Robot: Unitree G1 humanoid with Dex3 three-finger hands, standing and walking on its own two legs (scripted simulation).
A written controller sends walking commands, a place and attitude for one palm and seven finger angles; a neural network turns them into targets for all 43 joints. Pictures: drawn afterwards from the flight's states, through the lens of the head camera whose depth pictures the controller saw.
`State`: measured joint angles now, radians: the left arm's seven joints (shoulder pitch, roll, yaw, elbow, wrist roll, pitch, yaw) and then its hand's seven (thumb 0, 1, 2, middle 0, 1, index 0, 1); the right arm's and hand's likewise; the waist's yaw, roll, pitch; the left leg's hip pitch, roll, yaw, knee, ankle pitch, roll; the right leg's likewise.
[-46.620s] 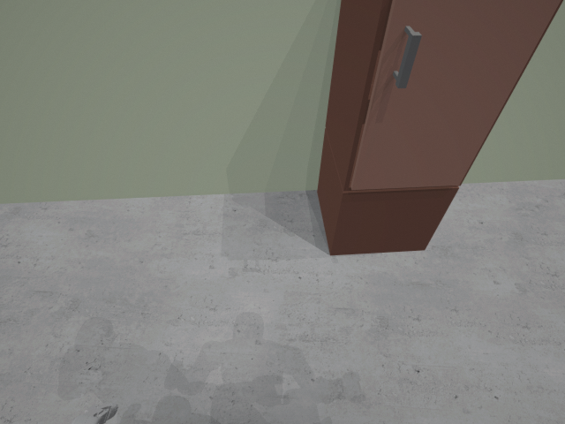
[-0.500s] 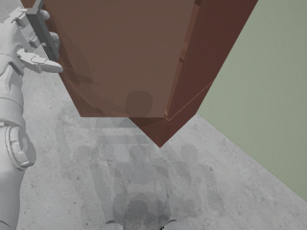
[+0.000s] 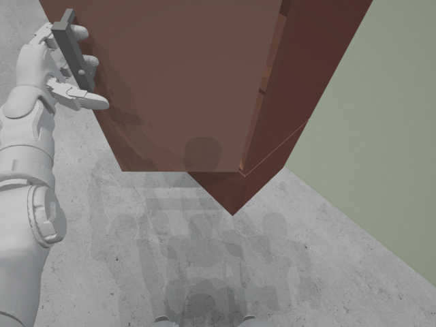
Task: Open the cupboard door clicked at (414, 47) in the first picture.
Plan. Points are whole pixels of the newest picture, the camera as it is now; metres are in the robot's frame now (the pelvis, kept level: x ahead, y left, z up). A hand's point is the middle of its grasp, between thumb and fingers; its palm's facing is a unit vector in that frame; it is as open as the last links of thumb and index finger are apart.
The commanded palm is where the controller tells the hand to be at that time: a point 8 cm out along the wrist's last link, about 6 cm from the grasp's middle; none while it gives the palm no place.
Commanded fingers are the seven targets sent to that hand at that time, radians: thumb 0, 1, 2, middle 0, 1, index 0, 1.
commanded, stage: slide the fingers in behind the handle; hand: left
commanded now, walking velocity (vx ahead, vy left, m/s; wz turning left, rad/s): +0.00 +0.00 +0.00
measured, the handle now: (78, 52) +0.57 +0.19 +0.15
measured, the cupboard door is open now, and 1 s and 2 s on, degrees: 47 47 61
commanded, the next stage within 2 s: close the thumb around the handle in 0.08 s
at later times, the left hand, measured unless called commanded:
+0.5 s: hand (90, 71) +0.53 +0.17 +0.15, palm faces -0.05 -1.00 +0.00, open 11.1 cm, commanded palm +0.51 +0.22 +0.15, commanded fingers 0.00 0.45 0.71 -0.37 -1.30 -0.37 -1.30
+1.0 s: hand (90, 69) +0.53 +0.17 +0.15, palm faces -0.06 -1.00 +0.00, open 5.3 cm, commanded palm +0.52 +0.22 +0.15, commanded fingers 0.00 0.90 0.90 -0.40 -1.35 -0.40 -1.35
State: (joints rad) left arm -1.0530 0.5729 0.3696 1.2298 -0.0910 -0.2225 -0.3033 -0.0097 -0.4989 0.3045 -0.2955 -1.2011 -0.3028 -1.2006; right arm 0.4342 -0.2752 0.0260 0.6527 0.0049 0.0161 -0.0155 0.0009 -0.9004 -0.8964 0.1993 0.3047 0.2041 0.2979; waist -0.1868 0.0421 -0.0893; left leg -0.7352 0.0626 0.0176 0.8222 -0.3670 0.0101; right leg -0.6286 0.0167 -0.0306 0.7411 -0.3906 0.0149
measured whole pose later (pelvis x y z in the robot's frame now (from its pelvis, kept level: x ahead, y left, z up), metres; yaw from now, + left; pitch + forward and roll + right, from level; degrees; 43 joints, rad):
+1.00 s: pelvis +0.01 -0.01 +0.00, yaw +0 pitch +17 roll -3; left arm -1.04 0.58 0.38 1.21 -0.09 -0.21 -0.31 0.01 0.78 0.83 -0.39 -1.35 -0.40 -1.35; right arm 0.46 -0.28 0.01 0.66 0.00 0.02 -0.02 0.00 -0.90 -0.90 0.20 0.30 0.20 0.30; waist -0.19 0.05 -0.10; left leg -0.74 0.07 0.02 0.81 -0.37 0.00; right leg -0.63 0.03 -0.03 0.73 -0.39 0.01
